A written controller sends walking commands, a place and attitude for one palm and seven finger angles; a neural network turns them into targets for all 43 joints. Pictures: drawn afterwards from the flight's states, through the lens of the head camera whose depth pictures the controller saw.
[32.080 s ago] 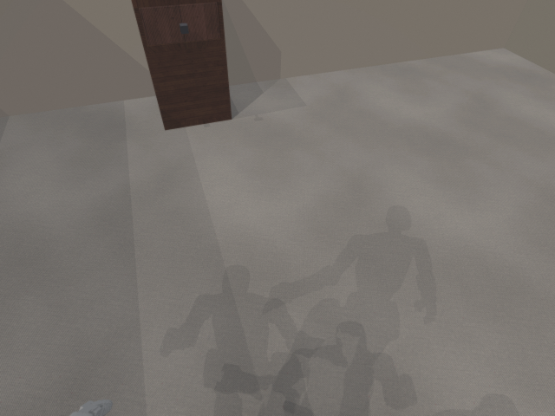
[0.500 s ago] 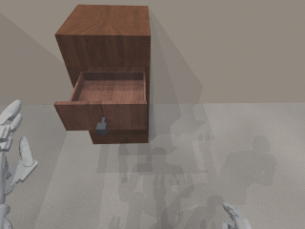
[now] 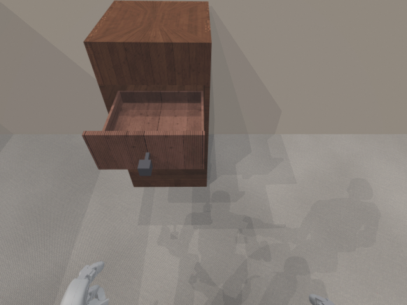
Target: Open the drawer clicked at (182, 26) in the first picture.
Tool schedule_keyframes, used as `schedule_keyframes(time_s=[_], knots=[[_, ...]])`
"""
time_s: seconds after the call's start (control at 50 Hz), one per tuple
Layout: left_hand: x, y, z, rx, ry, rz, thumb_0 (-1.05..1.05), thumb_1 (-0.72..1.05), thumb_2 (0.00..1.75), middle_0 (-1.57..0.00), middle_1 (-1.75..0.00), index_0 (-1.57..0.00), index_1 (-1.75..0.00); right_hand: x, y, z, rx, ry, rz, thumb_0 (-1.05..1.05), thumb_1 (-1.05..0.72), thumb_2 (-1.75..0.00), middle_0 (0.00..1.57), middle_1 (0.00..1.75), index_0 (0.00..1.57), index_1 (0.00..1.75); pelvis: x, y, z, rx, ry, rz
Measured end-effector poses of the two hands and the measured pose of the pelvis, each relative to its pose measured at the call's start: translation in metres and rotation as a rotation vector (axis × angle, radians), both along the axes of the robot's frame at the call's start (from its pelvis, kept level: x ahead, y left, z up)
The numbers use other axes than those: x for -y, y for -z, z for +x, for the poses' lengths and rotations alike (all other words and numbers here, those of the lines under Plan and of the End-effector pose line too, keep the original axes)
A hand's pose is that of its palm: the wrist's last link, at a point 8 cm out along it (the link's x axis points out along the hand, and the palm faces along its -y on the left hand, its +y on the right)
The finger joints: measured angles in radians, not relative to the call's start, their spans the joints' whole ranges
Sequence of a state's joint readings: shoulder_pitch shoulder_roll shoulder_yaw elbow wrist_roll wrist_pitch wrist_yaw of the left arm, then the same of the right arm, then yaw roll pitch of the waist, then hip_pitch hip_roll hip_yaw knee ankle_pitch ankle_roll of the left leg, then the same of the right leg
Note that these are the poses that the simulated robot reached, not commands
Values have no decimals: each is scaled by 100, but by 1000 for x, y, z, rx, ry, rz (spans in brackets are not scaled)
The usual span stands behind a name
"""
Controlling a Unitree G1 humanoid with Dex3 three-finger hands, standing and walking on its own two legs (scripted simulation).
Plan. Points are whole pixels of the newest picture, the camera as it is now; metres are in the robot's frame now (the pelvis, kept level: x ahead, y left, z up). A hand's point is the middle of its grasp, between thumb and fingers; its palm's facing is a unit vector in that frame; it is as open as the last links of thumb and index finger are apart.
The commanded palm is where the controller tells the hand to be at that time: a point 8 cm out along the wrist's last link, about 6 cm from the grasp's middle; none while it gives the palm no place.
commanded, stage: let the arm hang, fingers relaxed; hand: left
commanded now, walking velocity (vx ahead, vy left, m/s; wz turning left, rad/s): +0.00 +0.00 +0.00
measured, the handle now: (146, 162) +0.57 +0.20 -0.15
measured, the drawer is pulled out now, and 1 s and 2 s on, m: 0.28 0.28 0.28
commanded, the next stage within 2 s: look to check the result in 0.90 s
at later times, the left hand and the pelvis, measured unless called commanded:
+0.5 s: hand out of the picture -0.02 +0.21 -0.15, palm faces +0.00 -0.96 -0.26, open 7.3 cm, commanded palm none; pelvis +0.00 +0.01 +0.02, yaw -2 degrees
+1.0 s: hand out of the picture +0.01 +0.18 -0.16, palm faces -0.01 -0.98 -0.20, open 7.3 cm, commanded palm none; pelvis +0.00 +0.01 +0.02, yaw -2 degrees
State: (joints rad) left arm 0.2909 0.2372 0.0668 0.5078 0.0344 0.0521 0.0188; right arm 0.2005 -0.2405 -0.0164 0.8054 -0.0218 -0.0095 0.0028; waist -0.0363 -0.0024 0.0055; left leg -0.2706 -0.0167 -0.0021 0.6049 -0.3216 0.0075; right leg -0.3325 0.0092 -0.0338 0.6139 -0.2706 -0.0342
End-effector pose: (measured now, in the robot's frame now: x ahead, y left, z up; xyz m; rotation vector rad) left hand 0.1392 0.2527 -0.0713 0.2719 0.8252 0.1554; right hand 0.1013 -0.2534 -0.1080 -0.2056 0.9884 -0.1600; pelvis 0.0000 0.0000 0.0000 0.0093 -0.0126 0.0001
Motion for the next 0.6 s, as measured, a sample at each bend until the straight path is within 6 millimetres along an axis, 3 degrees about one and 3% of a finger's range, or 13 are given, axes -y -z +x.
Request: schedule_keyframes(time_s=[0.06,0.1,0.2,0.3,0.42,0.6], knots=[[29,46,-48,-235,2,-119,1,91,90,-20,-30,-20,-30,-8,-2,-26,-84,22,-8,0,-90,-90,20,30,20,30,0,-4,-2,14,9,-2],[35,60,-73,-312,-55,-159,0,95,90,-21,-30,-20,-30,-13,-2,-45,-153,27,-12,0,-90,-90,20,30,20,30,0,-6,-4,17,7,-9],[16,64,-120,-446,-102,-133,-2,99,90,-21,-30,-21,-30,-25,5,-85,-308,36,5,0,-90,-90,20,30,20,30,-2,-12,-8,18,5,-19],[-3,55,-155,-559,-136,-79,-1,96,90,-21,-30,-20,-30,-37,16,-109,-377,69,50,0,-90,-90,20,30,20,30,-9,-14,-7,21,11,-17],[-12,47,-168,-608,-153,-39,0,93,90,-20,-30,-20,-30,-51,26,-126,-410,96,97,0,-90,-90,20,30,20,30,-13,-15,-5,29,22,-11],[8,54,-145,-564,-118,-78,0,91,90,-20,-30,-20,-30,-61,28,-138,-434,123,123,0,-90,-90,20,30,20,30,-12,-15,-4,35,31,-5]])
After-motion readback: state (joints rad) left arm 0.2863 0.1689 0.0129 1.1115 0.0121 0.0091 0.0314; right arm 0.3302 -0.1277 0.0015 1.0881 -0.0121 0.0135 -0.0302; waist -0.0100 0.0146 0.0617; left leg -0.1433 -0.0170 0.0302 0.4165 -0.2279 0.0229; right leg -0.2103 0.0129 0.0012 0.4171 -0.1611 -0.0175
